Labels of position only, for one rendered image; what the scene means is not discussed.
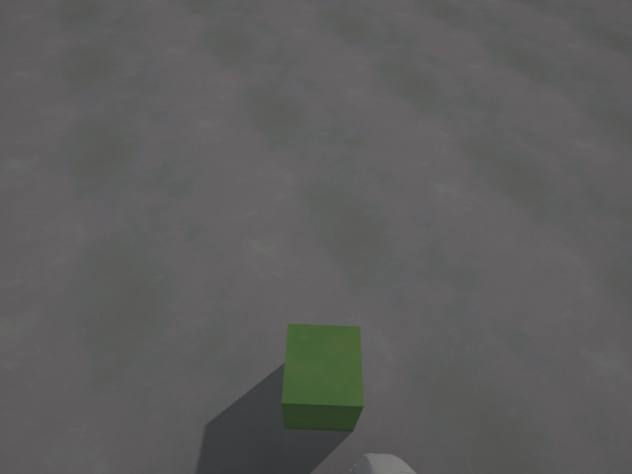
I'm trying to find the carton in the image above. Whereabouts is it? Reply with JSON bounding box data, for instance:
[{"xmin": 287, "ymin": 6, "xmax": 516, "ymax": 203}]
[{"xmin": 281, "ymin": 324, "xmax": 364, "ymax": 432}]

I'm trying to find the right robot thigh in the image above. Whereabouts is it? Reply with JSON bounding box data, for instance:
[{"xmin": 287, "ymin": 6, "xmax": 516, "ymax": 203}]
[{"xmin": 349, "ymin": 453, "xmax": 417, "ymax": 474}]

